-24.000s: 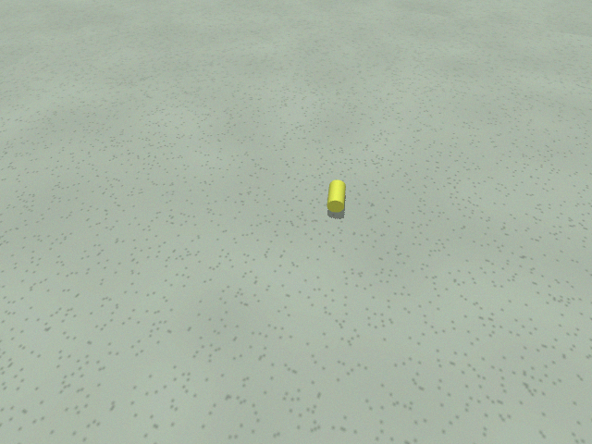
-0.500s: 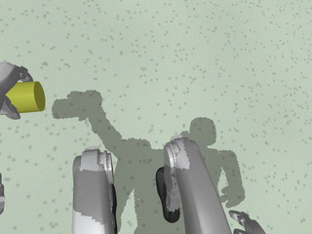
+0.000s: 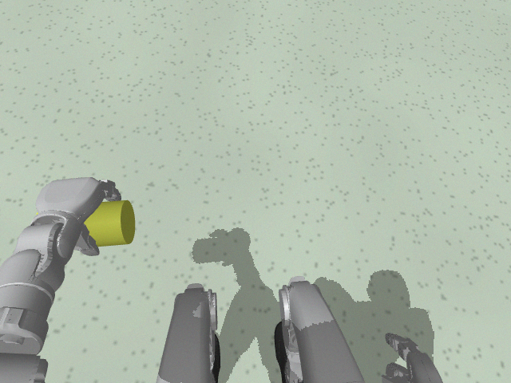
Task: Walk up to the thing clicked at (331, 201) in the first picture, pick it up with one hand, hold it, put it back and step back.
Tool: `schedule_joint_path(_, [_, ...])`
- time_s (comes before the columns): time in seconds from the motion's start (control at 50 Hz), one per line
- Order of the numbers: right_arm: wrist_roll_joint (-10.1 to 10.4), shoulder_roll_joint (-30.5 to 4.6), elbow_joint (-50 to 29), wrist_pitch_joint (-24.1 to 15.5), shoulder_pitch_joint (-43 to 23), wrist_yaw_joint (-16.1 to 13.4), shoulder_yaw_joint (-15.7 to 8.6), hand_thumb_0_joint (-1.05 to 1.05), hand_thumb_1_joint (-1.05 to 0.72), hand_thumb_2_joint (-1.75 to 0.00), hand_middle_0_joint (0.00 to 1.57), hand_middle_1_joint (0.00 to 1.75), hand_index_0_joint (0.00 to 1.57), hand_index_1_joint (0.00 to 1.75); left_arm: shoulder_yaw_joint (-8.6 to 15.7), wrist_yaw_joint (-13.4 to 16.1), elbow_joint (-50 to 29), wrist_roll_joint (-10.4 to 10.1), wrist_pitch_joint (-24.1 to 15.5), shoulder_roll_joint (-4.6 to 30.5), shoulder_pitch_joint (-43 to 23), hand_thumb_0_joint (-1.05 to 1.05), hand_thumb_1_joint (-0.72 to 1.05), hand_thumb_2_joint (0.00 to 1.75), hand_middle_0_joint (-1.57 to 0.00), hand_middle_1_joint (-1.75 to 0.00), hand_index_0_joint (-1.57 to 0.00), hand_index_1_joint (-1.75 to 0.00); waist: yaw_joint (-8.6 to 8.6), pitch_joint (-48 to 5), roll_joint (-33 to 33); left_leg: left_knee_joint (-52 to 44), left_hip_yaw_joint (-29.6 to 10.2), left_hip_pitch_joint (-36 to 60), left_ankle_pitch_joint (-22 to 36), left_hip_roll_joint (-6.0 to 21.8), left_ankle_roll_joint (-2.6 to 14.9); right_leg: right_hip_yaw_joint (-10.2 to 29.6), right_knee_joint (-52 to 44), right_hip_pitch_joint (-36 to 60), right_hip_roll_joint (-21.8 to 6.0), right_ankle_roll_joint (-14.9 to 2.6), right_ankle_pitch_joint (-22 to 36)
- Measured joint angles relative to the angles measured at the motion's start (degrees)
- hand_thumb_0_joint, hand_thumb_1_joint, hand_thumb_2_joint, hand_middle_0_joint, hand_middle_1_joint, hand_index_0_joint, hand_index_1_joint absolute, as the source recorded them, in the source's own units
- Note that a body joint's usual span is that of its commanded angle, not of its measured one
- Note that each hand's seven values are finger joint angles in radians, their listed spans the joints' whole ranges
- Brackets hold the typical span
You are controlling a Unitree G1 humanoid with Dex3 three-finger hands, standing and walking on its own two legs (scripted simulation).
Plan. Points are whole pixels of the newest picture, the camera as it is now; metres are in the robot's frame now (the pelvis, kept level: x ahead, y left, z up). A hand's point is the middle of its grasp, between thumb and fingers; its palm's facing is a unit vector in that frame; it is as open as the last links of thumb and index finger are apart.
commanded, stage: lift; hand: left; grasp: from above
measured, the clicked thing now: (88, 225) +0.39 +0.29 -0.11
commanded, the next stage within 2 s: hold in 0.72 s
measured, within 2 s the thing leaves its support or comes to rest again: neither
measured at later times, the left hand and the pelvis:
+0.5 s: hand (70, 194) +0.37 +0.24 +0.06, palm faces -0.44 -0.05 -0.90, open 10.3 cm; pelvis +0.04 +0.00 +0.14, yaw +1 degrees
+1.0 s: hand (50, 162) +0.38 +0.23 +0.12, palm faces -0.46 -0.06 -0.89, open 10.2 cm; pelvis +0.08 +0.00 +0.19, yaw +1 degrees
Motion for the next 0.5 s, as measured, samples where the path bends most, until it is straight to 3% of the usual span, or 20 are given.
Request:
schedule_joint_path(0.22, [0.5,0.0,2.9,-3.6,3.8,-2.2,-0.7,0.01,-0.9,-0.9,0.21,0.3,0.2,0.3,-3.3,1.3,3.2,0.3,0.4,-3.9,4.9,0.0,0.04,0.29,-0.74,-0.39,-0.76,-0.37,0.49,0.2,-0.4,-17.4,0.7,19.8,3.8,0.5,-0.47,1.0,-17.0,19.4,0.4,-0.46,3.9])
schedule_joint_path(0.36, [0.7,-0.3,4.5,-5.3,5.1,-2.1,-1.8,0.01,-0.9,-0.9,0.2,0.3,0.2,0.3,-5.4,4.4,4.8,2.3,0.2,-6.7,6.0,-0.01,0.03,0.3,-0.72,-0.43,-0.74,-0.41,1.24,1.4,-0.5,-25.8,1.4,29.2,5.7,0.6,-0.49,1.7,-25.1,28.5,0.4,-0.51,5.7])
schedule_joint_path(0.5, [0.7,0.0,5.7,-5.6,5.2,-1.7,-2.4,0.01,-0.9,-0.9,0.2,0.3,0.2,0.3,-6.7,7.1,5.9,2.8,3.0,-9.4,5.2,-0.01,0.02,0.33,-0.7,-0.46,-0.73,-0.44,1.95,2.7,-0.8,-33.5,2.2,37.4,7.5,0.7,-0.48,2.6,-32.5,36.3,0.4,-0.49,7.6])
